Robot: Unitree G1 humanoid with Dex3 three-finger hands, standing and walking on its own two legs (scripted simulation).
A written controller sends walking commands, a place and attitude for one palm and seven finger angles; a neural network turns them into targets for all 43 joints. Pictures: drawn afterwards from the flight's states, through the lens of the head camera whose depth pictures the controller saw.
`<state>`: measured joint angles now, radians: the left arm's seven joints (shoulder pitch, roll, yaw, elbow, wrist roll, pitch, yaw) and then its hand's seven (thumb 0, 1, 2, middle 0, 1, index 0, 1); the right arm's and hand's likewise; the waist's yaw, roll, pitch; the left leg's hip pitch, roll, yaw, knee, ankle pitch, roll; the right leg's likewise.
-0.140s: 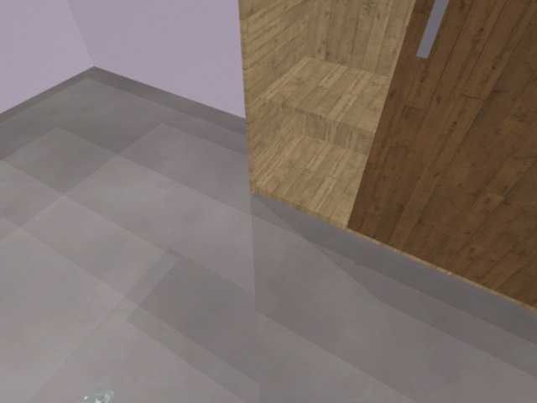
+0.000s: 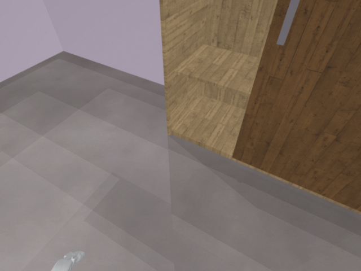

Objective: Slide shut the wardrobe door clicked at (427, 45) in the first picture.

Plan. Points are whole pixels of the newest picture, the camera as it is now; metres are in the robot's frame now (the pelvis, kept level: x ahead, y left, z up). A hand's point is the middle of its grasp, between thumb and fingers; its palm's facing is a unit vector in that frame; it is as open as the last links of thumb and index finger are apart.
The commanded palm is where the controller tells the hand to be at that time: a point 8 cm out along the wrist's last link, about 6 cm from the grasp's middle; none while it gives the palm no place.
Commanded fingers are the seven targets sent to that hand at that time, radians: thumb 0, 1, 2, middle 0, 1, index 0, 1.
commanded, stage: stand and wait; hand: right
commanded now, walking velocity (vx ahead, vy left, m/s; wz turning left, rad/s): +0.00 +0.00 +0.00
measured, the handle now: out of the picture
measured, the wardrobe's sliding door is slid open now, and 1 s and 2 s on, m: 0.50 0.50 0.50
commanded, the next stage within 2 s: look at it before walking up in 0.68 s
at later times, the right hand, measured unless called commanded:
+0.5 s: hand out of the picture +0.05 -0.23 -0.16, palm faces -0.03 +0.95 -0.32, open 7.4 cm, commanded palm none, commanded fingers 0.00 -0.90 -0.90 0.20 0.30 0.20 0.30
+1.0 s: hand out of the picture +0.05 -0.22 -0.15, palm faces -0.03 +0.95 -0.32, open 7.4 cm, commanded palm none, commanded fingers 0.00 -0.90 -0.90 0.20 0.30 0.20 0.30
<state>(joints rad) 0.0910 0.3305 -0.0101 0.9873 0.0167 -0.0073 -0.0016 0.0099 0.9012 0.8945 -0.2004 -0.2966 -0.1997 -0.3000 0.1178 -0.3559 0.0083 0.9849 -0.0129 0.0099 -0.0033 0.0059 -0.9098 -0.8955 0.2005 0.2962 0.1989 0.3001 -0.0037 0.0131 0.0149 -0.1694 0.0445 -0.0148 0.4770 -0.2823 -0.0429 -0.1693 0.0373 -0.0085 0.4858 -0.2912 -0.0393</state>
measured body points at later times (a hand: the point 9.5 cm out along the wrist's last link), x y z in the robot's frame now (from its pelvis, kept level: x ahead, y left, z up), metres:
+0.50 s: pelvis -0.02 +0.01 +0.01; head -0.01 +0.01 +0.46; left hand +0.06 +0.31 -0.13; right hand +0.05 -0.28 -0.13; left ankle -0.02 +0.15 -0.74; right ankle -0.02 -0.09 -0.74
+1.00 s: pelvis -0.02 +0.02 +0.01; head -0.02 +0.02 +0.46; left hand +0.05 +0.31 -0.13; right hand +0.06 -0.27 -0.13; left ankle -0.02 +0.15 -0.74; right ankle -0.02 -0.09 -0.74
